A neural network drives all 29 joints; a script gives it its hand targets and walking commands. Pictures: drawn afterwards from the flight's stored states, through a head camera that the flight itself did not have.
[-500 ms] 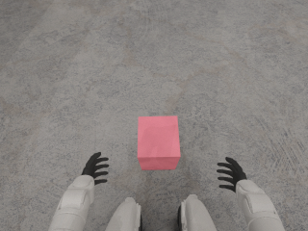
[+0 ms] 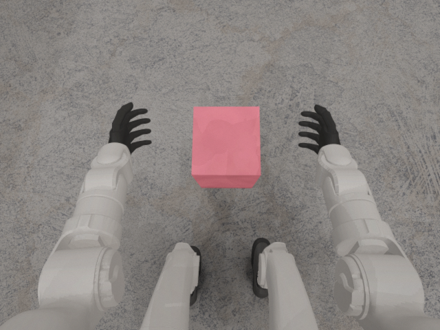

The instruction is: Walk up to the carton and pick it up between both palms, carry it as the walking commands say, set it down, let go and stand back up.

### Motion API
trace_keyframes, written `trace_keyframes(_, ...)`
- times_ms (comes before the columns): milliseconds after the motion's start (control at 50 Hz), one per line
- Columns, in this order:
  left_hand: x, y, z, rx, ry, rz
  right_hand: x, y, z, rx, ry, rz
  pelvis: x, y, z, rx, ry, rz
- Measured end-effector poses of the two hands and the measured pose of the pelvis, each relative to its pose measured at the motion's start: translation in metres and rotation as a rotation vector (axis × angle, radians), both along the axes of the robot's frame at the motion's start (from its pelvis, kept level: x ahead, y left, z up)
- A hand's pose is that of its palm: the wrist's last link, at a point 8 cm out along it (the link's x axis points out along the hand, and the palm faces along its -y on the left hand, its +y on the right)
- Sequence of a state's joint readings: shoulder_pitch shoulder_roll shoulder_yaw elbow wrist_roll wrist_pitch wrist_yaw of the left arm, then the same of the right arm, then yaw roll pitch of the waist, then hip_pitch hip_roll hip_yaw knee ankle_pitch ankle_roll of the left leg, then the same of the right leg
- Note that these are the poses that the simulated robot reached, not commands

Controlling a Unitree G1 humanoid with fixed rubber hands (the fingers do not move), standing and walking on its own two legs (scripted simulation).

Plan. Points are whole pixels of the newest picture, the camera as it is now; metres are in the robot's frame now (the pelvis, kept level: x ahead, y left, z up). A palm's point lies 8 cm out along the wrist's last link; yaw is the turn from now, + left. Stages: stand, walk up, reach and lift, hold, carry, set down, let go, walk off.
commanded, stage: reach and lift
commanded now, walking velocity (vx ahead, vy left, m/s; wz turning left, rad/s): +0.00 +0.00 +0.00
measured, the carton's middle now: (226, 152) +0.53 +0.02 -0.52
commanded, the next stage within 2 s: none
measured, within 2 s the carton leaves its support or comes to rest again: neither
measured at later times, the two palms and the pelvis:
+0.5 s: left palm (132, 110) +0.50 +0.21 -0.12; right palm (318, 109) +0.52 -0.16 -0.13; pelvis +0.01 +0.01 -0.01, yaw +1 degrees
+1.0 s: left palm (155, 138) +0.50 +0.21 -0.28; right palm (296, 138) +0.51 -0.16 -0.29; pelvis -0.02 +0.01 -0.15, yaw +2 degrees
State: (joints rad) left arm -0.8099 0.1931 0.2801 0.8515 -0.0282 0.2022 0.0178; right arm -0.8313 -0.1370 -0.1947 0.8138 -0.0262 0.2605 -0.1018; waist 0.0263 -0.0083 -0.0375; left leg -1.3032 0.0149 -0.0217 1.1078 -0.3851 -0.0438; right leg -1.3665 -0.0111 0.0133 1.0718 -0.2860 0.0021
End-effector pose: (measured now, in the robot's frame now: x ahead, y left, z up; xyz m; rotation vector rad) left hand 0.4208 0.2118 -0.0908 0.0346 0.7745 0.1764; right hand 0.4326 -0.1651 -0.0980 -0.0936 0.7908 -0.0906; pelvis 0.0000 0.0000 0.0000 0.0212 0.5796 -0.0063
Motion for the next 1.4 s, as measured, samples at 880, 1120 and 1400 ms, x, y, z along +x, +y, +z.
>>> trace_keyframes(880, 0.074, -0.002, -0.151, 0.025, -0.136, 0.0, 0.075, 0.01, -0.153, 0.01, -0.133, -0.007, -0.011, 0.008, -0.116, 0.0, 0.297, 0.033)
trace_keyframes(1120, 0.076, -0.006, -0.22, 0.021, -0.118, 0.008, 0.079, 0.011, -0.221, 0.02, -0.118, -0.007, -0.025, 0.004, -0.181, 0.003, 0.251, 0.035)
trace_keyframes(1400, 0.072, -0.007, -0.305, 0.014, -0.072, -0.002, 0.074, 0.015, -0.308, 0.027, -0.07, -0.013, -0.032, 0.005, -0.238, -0.003, 0.203, 0.044)
